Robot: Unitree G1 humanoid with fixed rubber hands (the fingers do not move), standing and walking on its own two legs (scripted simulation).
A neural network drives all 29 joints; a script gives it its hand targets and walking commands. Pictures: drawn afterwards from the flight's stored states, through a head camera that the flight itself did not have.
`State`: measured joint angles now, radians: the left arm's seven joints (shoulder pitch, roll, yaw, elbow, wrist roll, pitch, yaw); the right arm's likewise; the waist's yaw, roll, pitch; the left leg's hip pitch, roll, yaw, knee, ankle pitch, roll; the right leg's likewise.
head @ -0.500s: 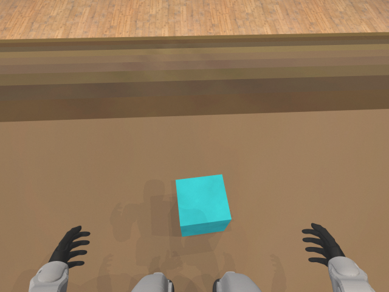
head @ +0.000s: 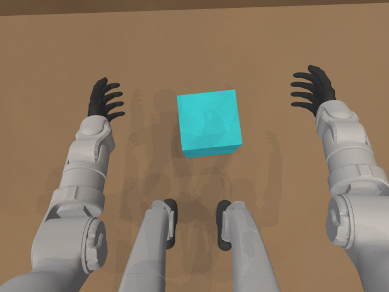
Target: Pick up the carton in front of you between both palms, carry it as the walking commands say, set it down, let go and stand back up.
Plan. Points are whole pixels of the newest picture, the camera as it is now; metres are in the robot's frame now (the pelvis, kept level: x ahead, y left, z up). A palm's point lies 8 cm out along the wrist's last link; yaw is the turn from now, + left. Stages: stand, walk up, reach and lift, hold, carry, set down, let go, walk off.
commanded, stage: reach and lift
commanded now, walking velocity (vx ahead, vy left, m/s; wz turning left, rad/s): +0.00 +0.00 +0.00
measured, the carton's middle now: (207, 127) +0.52 -0.03 -0.55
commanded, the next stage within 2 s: none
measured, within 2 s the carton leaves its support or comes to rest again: neither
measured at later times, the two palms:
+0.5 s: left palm (136, 99) +0.51 +0.17 -0.20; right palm (283, 84) +0.55 -0.21 -0.19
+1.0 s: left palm (153, 124) +0.50 +0.17 -0.42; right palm (259, 116) +0.53 -0.20 -0.42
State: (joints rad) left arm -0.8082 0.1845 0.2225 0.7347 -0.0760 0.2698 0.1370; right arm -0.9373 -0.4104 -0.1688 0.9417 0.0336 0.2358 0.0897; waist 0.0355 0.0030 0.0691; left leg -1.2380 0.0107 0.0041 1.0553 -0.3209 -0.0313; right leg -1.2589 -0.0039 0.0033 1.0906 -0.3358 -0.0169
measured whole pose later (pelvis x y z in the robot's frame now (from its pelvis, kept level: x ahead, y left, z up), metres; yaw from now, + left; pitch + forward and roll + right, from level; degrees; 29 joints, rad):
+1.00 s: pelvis -0.04 +0.01 -0.26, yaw +2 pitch +40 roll +4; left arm -1.39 0.21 0.21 0.98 -0.19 0.13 0.21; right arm -1.55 -0.53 -0.04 1.22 0.17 0.11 0.00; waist 0.03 0.03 0.29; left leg -2.20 -0.04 0.01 2.02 -0.52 -0.05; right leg -2.24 0.01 0.06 2.06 -0.52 0.00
